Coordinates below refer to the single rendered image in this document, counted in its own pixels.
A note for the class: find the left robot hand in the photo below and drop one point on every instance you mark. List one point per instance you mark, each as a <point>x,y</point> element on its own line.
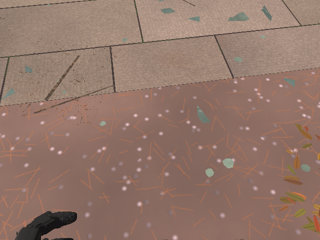
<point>45,223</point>

